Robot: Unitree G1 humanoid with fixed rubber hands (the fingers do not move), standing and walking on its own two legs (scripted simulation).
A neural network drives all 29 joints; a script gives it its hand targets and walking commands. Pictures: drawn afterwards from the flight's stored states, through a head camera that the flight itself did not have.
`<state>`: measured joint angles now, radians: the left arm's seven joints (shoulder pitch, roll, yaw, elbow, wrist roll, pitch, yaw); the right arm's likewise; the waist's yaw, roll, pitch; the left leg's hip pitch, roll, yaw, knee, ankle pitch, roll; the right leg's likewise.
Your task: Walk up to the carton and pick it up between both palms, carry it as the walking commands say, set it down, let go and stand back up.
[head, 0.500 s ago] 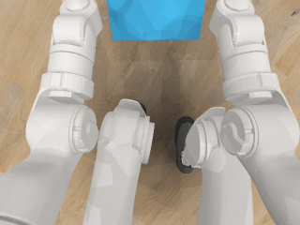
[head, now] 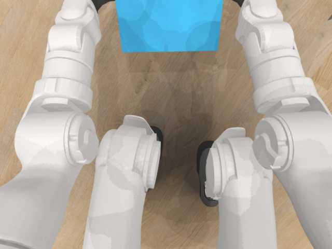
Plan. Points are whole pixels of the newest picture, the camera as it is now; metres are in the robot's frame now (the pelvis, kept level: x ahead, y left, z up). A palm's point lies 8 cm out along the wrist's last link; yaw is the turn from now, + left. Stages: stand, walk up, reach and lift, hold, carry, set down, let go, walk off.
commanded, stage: set down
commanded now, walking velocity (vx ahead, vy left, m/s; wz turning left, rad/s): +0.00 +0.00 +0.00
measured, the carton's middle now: (169, 4) +0.57 +0.08 -0.24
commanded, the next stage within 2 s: none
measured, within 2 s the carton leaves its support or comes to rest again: rests again in 1.84 s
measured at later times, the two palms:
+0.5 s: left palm out of the picture +0.54 +0.22 -0.15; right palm out of the picture +0.57 -0.07 -0.16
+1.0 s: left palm out of the picture +0.55 +0.23 -0.16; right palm out of the picture +0.58 -0.07 -0.17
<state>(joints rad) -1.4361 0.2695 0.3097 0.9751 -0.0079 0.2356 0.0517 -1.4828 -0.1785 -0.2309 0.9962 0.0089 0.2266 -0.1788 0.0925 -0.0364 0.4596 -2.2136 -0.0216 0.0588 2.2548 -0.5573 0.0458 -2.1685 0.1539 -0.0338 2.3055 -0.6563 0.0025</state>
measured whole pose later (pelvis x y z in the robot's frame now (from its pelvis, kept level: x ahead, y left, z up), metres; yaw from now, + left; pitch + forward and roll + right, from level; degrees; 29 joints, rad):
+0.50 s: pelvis +0.01 +0.00 +0.00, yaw +0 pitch +30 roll +0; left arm -1.45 0.28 0.39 0.96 0.07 0.22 -0.04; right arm -1.49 -0.17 -0.27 0.99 -0.01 0.18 -0.13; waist 0.10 -0.05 0.48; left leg -2.20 -0.02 0.05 2.27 -0.60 0.04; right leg -2.16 0.16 -0.05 2.32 -0.68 -0.01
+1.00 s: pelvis +0.02 +0.00 +0.00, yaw +0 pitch +31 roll +0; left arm -1.45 0.28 0.42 0.97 0.06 0.18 -0.08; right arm -1.49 -0.17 -0.31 0.98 -0.04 0.15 -0.08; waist 0.10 -0.04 0.49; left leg -2.20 -0.02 0.05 2.30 -0.63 0.04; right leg -2.16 0.16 -0.05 2.34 -0.73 -0.02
